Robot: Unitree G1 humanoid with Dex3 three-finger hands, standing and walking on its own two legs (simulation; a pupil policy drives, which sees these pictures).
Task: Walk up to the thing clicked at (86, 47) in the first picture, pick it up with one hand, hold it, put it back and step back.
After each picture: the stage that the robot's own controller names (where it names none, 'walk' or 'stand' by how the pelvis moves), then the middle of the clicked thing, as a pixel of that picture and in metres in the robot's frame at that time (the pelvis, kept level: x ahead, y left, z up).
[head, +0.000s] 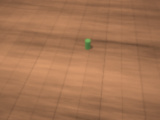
stand; (87, 44) +1.42 -0.01 -0.72
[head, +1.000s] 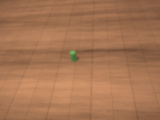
walk; (73, 56) +1.28 +0.27 -0.69
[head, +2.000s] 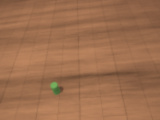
walk; (55, 88) +0.79 +0.38 -0.71
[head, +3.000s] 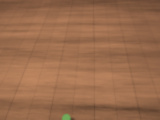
walk; out of the picture +0.52 +0.21 -0.71
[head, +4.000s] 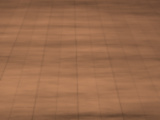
stand; out of the picture +0.42 +0.25 -0.71
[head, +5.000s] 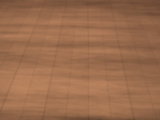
stand; out of the picture +0.41 +0.20 -0.72
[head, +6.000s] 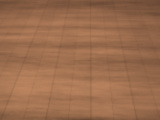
stand; out of the picture +0.40 +0.20 -0.73
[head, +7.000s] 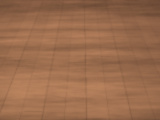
stand; out of the picture +0.39 +0.23 -0.73
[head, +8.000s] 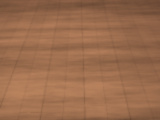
stand; out of the picture +0.39 +0.23 -0.73
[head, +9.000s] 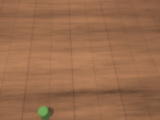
go down; (43, 113) +0.41 +0.25 -0.65
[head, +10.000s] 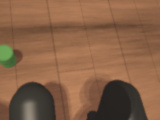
go down; (6, 57) +0.45 +0.30 -0.29
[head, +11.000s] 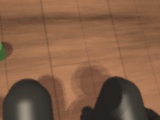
close in; out of the picture +0.44 +0.31 -0.28
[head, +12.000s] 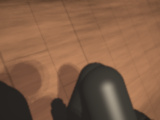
close in; out of the picture +0.42 +0.35 -0.22
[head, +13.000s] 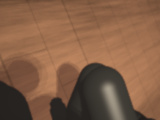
lift; out of the picture +0.41 +0.35 -0.22
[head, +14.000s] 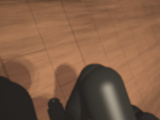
lift; out of the picture +0.40 +0.34 -0.23
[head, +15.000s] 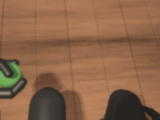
lift; (12, 79) +0.33 +0.26 -0.06
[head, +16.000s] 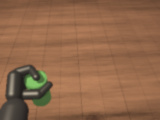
hold; (39, 89) +0.34 +0.17 +0.04
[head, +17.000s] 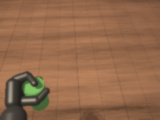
hold; (37, 94) +0.33 +0.18 -0.01
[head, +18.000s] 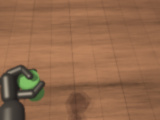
crouch; (32, 86) +0.36 +0.19 -0.06
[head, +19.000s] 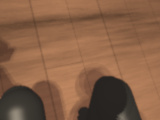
lower; out of the picture +0.46 +0.32 -0.13
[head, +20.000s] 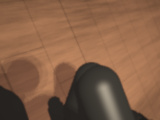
lower; out of the picture +0.41 +0.34 -0.22
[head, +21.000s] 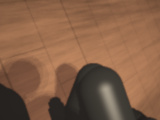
lower; out of the picture +0.40 +0.35 -0.22
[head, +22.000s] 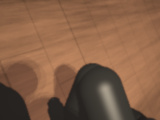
lower; out of the picture +0.40 +0.35 -0.22
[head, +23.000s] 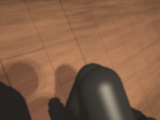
lower; out of the picture +0.40 +0.35 -0.22
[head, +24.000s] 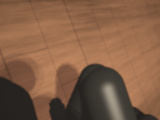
open; out of the picture +0.39 +0.33 -0.22
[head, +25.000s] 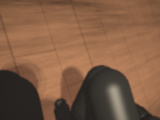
stand; out of the picture +0.39 +0.33 -0.23
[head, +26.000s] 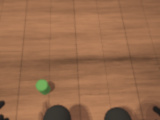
walk; (43, 87) +0.42 +0.25 -0.49
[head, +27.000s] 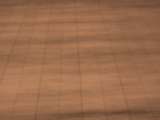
stand; out of the picture +0.38 +0.22 -0.67
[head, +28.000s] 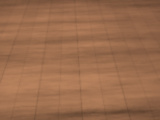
stand; out of the picture +0.38 +0.23 -0.67
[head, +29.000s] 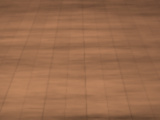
stand; out of the picture +0.40 +0.21 -0.72
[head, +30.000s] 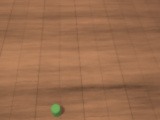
walk; (56, 110) +0.44 +0.17 -0.71
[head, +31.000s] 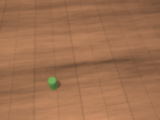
walk; (52, 83) +0.66 +0.26 -0.69
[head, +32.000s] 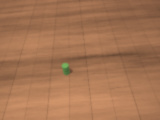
stand; (65, 69) +1.00 +0.29 -0.70
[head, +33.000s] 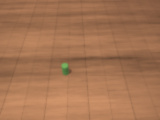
stand; (65, 69) +1.01 +0.23 -0.72
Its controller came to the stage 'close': yes
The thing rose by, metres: 0.71
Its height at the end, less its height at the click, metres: +0.00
